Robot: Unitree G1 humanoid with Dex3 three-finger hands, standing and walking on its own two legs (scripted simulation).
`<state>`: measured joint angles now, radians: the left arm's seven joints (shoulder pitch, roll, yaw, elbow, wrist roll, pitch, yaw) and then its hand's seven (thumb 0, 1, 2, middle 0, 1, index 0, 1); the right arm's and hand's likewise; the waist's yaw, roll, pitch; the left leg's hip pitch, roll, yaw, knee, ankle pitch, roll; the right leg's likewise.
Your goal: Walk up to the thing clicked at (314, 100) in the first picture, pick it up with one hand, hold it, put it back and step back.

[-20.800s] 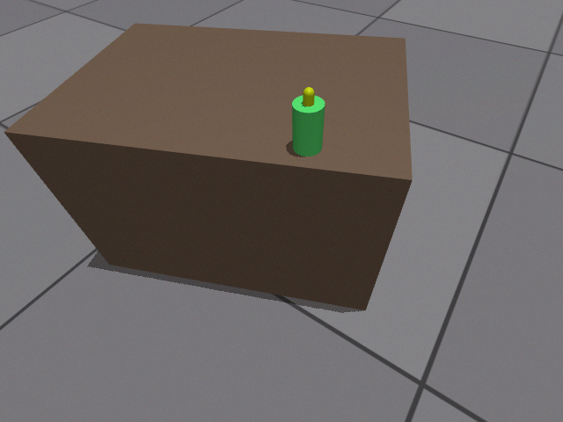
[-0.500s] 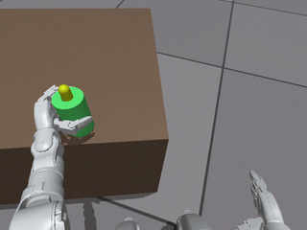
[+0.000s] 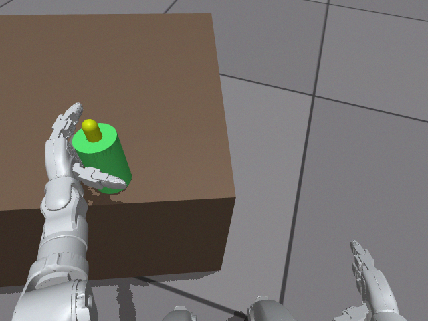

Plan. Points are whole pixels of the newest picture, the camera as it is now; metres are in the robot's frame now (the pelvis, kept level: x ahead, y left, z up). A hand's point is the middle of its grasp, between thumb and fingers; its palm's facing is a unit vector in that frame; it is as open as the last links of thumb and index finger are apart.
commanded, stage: withdraw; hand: left
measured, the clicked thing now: (102, 153) +0.42 +0.22 +0.06
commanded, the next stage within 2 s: rise in 0.26 s
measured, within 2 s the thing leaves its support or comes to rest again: neither
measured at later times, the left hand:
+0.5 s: hand (22, 126) +0.43 +0.32 +0.13, palm faces +0.27 -0.95 -0.17, open 17.6 cm
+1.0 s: hand (3, 198) +0.31 +0.32 +0.12, palm faces +0.39 -0.84 -0.38, open 17.6 cm
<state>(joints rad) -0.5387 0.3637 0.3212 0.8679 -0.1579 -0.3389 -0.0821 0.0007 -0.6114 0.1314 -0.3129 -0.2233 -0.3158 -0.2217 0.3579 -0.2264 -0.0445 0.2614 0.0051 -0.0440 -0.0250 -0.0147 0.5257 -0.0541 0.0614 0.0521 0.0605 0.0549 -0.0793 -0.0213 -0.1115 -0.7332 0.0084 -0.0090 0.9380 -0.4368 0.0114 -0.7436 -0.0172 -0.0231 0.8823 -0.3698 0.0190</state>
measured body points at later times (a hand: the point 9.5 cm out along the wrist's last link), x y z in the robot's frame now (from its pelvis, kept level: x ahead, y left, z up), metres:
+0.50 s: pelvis +0.01 +0.00 +0.02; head +0.06 +0.01 +0.47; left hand +0.41 +0.37 +0.14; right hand +0.15 -0.25 -0.04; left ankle +0.01 +0.11 -0.69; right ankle +0.03 -0.14 -0.69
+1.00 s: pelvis +0.03 +0.01 +0.04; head +0.03 +0.00 +0.49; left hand +0.28 +0.36 +0.14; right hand +0.18 -0.24 -0.04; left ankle +0.01 +0.11 -0.69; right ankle +0.03 -0.14 -0.69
